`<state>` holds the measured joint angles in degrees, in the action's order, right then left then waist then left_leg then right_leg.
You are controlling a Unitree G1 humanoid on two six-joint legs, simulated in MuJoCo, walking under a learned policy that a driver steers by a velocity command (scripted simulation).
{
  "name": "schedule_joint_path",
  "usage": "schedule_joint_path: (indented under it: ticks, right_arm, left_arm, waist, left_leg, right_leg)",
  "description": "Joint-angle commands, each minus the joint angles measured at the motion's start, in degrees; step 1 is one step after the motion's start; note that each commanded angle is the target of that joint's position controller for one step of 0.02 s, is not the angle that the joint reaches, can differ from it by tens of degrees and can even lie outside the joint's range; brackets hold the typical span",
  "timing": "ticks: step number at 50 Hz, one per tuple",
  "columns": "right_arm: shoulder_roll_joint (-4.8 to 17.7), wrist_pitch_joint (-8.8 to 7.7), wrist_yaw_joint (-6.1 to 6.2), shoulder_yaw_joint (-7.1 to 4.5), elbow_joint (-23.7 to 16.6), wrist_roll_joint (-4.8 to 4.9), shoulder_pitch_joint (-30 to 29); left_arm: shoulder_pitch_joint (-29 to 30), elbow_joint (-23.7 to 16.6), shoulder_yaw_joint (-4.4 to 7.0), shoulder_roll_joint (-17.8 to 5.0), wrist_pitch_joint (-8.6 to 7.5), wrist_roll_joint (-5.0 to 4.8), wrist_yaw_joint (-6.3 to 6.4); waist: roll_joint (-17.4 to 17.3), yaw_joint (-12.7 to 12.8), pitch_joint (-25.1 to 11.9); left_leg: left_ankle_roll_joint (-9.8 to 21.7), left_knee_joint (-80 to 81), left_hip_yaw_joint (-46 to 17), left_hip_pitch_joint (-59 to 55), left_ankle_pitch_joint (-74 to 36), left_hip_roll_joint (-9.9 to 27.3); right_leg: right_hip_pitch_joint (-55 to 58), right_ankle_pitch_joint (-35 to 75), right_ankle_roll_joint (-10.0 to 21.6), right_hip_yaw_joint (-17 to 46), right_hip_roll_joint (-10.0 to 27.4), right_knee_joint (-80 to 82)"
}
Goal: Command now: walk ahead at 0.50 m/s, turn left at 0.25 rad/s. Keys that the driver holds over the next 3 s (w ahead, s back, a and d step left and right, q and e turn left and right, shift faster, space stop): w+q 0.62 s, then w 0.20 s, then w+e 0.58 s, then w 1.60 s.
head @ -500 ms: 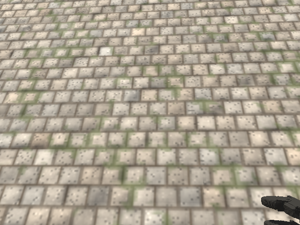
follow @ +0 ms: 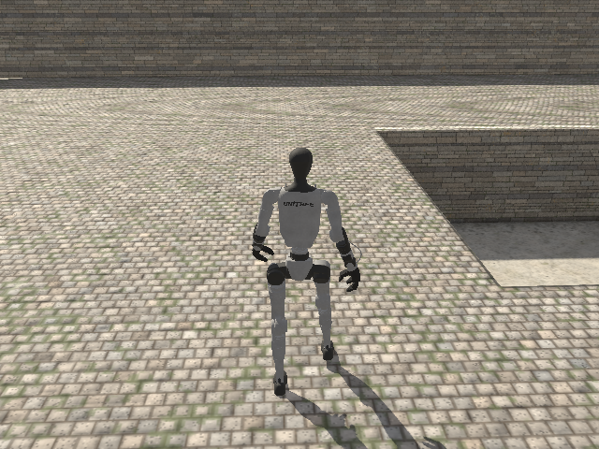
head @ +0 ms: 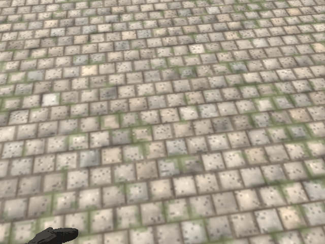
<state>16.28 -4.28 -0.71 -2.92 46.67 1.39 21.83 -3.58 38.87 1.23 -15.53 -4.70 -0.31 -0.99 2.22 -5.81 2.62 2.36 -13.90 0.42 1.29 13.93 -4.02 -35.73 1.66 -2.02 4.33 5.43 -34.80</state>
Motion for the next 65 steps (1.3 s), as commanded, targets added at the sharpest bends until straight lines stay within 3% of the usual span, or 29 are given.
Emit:
schedule_joint_path:
  ticks: [1, 3, 5, 6, 7, 8, 11, 16, 26, 28, 30, 31, 32, 33, 34, 36, 38, 41, 46, 52, 55, 57, 58, 59, 60, 61, 62, 63, 65]
  right_arm:
    - [10.7, 0.21, 0.72, -2.7, -2.9, 0.56, 0.1]
    - [11.3, 0.89, 1.0, -2.94, -2.7, 0.31, -0.1]
    - [7.4, 1.02, 0.94, -1.41, -3.6, -0.8, -0.6]
    - [1.3, 0.45, 0.94, 0.46, -5.8, -1.29, 4.4]
    - [2.3, -0.16, 0.9, 0.5, -6.0, 0.59, 6.8]
    - [8.0, 0.0, 1.0, -1.15, -5.9, 1.74, 2.7]
    - [7.4, 1.23, 0.96, -1.92, -7.1, 0.33, -3.7]
    - [4.1, 3.33, 0.55, -1.49, -8.9, 0.07, -5.6]
    - [3.3, 2.65, -2.64, -0.62, -15.5, -0.08, -20.5]
    - [4.9, 2.96, -2.81, -1.47, -16.1, -0.31, -18.9]
    - [8.9, 3.49, -2.22, -3.91, -13.5, -0.18, -6.9]
    - [12.8, 4.09, -1.16, -5.92, -10.8, 0.06, 3.1]
    - [19.7, 3.75, -0.42, -6.74, -10.9, 0.58, 1.6]
    - [15.3, 2.63, -0.77, -5.15, -13.3, 0.1, 3.0]
    - [11.6, 1.72, -1.12, -4.01, -11.9, -0.56, 1.5]
    - [8.3, 0.99, -1.01, -2.87, -11.9, -0.7, -5.5]
    - [6.4, 0.53, -0.72, -2.04, -12.6, -1.83, -8.7]
    - [7.7, -0.37, -0.24, -2.26, -10.7, -1.36, -7.5]
    - [8.2, -0.48, 0.6, -1.99, -8.0, -1.56, -5.4]
    - [9.3, 0.01, 0.6, -2.48, -3.7, -1.35, -1.5]
    - [10.3, 1.06, 1.27, -2.88, -3.1, -1.08, -2.4]
    - [11.5, 2.0, 2.08, -3.11, -3.7, -1.22, -4.0]
    - [11.0, 2.35, 2.63, -2.77, -4.2, -1.24, -4.6]
    - [7.7, 1.46, 2.73, -1.44, -6.6, -2.27, -0.8]
    - [3.3, -0.22, 1.73, 0.29, -6.8, -2.87, 1.1]
    - [8.1, -2.12, 0.48, -0.69, -7.7, -0.88, -3.1]
    - [8.7, -3.19, -0.07, -0.6, -9.5, 0.67, -8.0]
    - [8.2, -3.76, 0.01, -0.46, -10.2, -0.18, -10.3]
    - [8.5, -2.99, 0.4, -1.1, -10.2, -2.02, -9.9]
  left_arm:
    - [3.9, -4.8, 1.7, -5.6, -1.54, -0.37, -0.72]
    - [0.8, -4.1, 2.59, -7.3, -1.92, -0.51, -0.78]
    - [-13.5, -1.1, 4.86, -11.9, -2.08, 0.24, 0.08]
    - [-20.3, -0.5, 6.19, -17.4, -1.57, 1.55, 0.61]
    - [-21.7, 0.3, 5.73, -15.4, -1.12, 1.2, 0.15]
    - [-18.4, 0.0, 4.4, -10.6, -1.02, 0.62, 0.13]
    - [-9.7, 0.3, 2.69, -4.9, -1.22, 0.88, 0.13]
    - [-7.8, 2.6, 3.87, -6.9, -2.59, 0.98, 0.66]
    - [-13.3, 6.4, 5.6, -12.2, -0.05, -0.84, 1.37]
    - [-12.9, 6.3, 6.13, -13.9, 0.71, -1.38, 1.58]
    - [-11.7, 5.9, 6.25, -14.5, 1.53, -2.0, 1.82]
    - [-12.5, 5.3, 5.42, -12.6, 1.31, -1.07, 2.05]
    - [-18.7, 2.3, 2.48, -3.6, 0.18, 1.75, 1.23]
    - [-14.9, 2.2, 2.5, -7.0, -1.91, 0.02, 0.5]
    - [-8.8, 1.0, 3.59, -10.8, -2.76, -2.59, 0.08]
    - [-7.3, 1.1, 3.17, -9.5, -3.2, -0.86, 0.85]
    - [-10.1, 2.2, 3.52, -9.5, -1.95, -0.05, 0.82]
    - [-9.6, 2.3, 2.89, -6.9, -0.39, 0.64, 0.96]
    - [-2.5, 1.3, 1.79, -4.6, -0.44, -0.3, 0.03]
    - [4.8, -1.9, 1.46, -4.5, -0.68, -1.17, -1.94]
    - [3.5, -3.0, 1.83, -5.2, -0.71, -0.75, -3.0]
    - [-4.7, -1.6, 3.56, -8.3, -0.29, -0.42, -2.8]
    - [-12.9, 0.1, 5.09, -11.1, -0.1, -0.5, -2.24]
    - [-20.7, 0.7, 6.89, -17.2, 0.32, -0.2, -1.39]
    - [-20.7, 0.4, 6.38, -15.9, 0.19, -1.4, -1.38]
    - [-20.8, 0.4, 5.15, -12.0, 0.3, -1.29, -1.25]
    - [-18.3, -0.2, 4.79, -10.6, 0.39, -0.83, -0.95]
    - [-14.9, -0.7, 4.52, -9.9, 0.45, -0.58, -0.86]
    - [-10.7, -2.4, 3.76, -8.1, 0.51, 0.2, -0.42]
  waist:
    - [-5.6, 2.4, 0.5]
    - [-6.9, 4.9, -0.9]
    - [-4.8, 12.2, -11.3]
    - [7.9, 11.9, -21.2]
    - [16.2, 11.4, -24.9]
    - [9.1, 11.7, -16.2]
    - [3.9, 7.9, -4.3]
    - [2.0, 5.6, -0.7]
    - [-0.1, 10.0, 3.2]
    - [1.7, 7.8, 0.7]
    - [1.7, 0.4, -6.5]
    - [-1.8, -4.1, -11.7]
    - [-19.0, 3.1, -15.6]
    - [-12.8, -0.6, -25.7]
    - [-8.3, -1.8, -17.1]
    - [-3.2, 2.8, -7.7]
    - [-5.1, 5.9, -6.4]
    - [-4.0, 6.5, -4.5]
    - [-5.1, 3.3, -1.2]
    - [-4.5, 0.2, 2.5]
    - [-5.7, 2.1, 0.7]
    - [-7.6, 6.8, -5.7]
    - [-6.1, 11.2, -10.3]
    - [3.2, 11.9, -18.3]
    - [11.9, 9.8, -24.3]
    - [6.6, 12.5, -22.0]
    - [3.2, 12.3, -14.9]
    - [-2.1, 10.0, -8.8]
    - [-1.1, 6.4, -5.1]
  left_leg:
    - [8.4, 1.6, -11.2, 4.6, -12.2, 15.8]
    - [7.0, -2.9, -12.7, 3.1, -14.5, 16.6]
    - [3.4, -22.6, -9.0, 10.2, -15.7, 10.8]
    - [-0.7, -43.9, -3.5, 28.9, 4.5, 3.0]
    - [-1.4, -55.2, -7.1, 38.8, 20.5, 1.8]
    - [-1.4, -60.0, -8.6, 43.0, 16.4, 5.0]
    - [-1.7, -54.9, -7.0, 39.0, 4.7, 10.4]
    - [-3.6, -48.3, -6.5, 38.1, -2.6, 11.8]
    - [0.3, -23.8, 0.9, 37.4, -10.7, 9.4]
    - [2.6, -23.0, 4.0, 32.1, -5.0, 6.1]
    - [5.9, -19.8, 6.7, 15.0, -4.5, 0.9]
    - [8.4, -18.5, 1.1, -2.5, -6.5, 2.3]
    - [18.5, -14.6, -30.4, -22.1, 0.1, 18.3]
    - [22.5, -4.2, -48.6, -25.3, 10.6, 24.3]
    - [18.7, -2.1, -40.4, -19.9, 7.8, 23.0]
    - [14.8, -2.5, -26.7, -3.9, -4.9, 18.7]
    - [14.1, -0.1, -20.7, 4.5, -14.7, 16.2]
    - [14.5, 2.9, -14.5, 8.5, -22.1, 15.1]
    - [9.9, 5.3, -4.5, 7.4, -19.3, 12.1]
    - [8.8, 4.5, -1.7, -3.6, -18.6, 17.1]
    - [6.9, -1.8, 0.3, -9.0, -35.1, 18.4]
    - [4.9, -14.5, 2.8, -9.2, -55.2, 16.9]
    - [2.8, -26.6, 5.1, -3.2, -54.5, 14.8]
    - [-0.7, -47.9, 6.4, 17.1, -34.3, 9.9]
    - [-3.7, -64.0, -0.7, 35.3, 16.3, -1.8]
    - [-2.2, -67.2, -8.3, 42.1, 15.8, 2.1]
    - [-1.3, -64.9, -7.5, 43.9, 11.8, 4.8]
    - [-1.1, -58.7, -6.6, 42.9, 8.5, 7.0]
    - [-2.3, -51.7, -6.2, 36.3, 5.4, 9.2]
  right_leg:
    - [7.6, 1.0, 0.6, -0.6, -2.6, 5.4]
    - [12.9, -3.4, 2.0, -1.2, -3.3, 7.3]
    - [35.0, -5.2, 6.3, 1.3, 0.8, 7.0]
    - [56.2, -10.6, 12.7, 21.2, 15.3, 7.2]
    - [58.1, -22.1, 17.2, 38.7, 19.7, 15.6]
    - [51.7, -26.5, 14.8, 31.7, 17.4, 17.1]
    - [33.6, -13.6, 11.4, 12.2, 10.5, 21.6]
    - [28.1, -1.7, 13.1, 0.2, 10.1, 26.7]
    - [39.1, 6.8, 10.1, -12.8, 11.4, 23.9]
    - [41.2, 24.1, 8.9, -14.7, 11.3, 17.3]
    - [38.1, 36.0, 6.7, -17.4, 9.0, -0.5]
    - [26.1, 24.4, 4.2, -17.6, 6.8, -16.3]
    - [-1.1, -30.9, 0.4, -14.8, -4.0, -37.9]
    - [-6.8, -36.7, 0.7, -0.3, -6.5, -45.5]
    - [-11.3, -30.9, 1.8, 0.5, -3.6, -45.1]
    - [-7.1, -22.4, 2.5, -0.5, 1.2, -35.9]
    - [0.2, -18.7, 1.8, -0.1, 2.9, -31.6]
    - [0.4, -14.3, -0.4, -1.5, 2.8, -25.2]
    - [-0.1, 4.7, -0.3, -3.1, 1.6, -7.3]
    - [-4.1, 4.0, 3.1, -2.9, -1.1, 2.4]
    - [-2.2, -4.2, 5.8, -5.2, -3.6, 3.7]
    - [9.7, -8.5, 8.2, -8.9, -8.0, 3.3]
    - [22.6, -5.3, 10.3, -7.7, -8.8, 5.3]
    - [45.2, -4.9, 17.9, 13.1, 4.2, 4.2]
    - [58.3, -12.3, 26.3, 40.6, 13.8, 13.0]
    - [58.2, -18.9, 23.6, 38.3, 12.5, 16.0]
    - [51.2, -18.1, 21.3, 30.5, 10.6, 16.7]
    - [41.9, -13.0, 19.9, 25.1, 8.4, 18.1]
    - [30.9, -3.8, 19.3, 19.9, 5.3, 20.6]
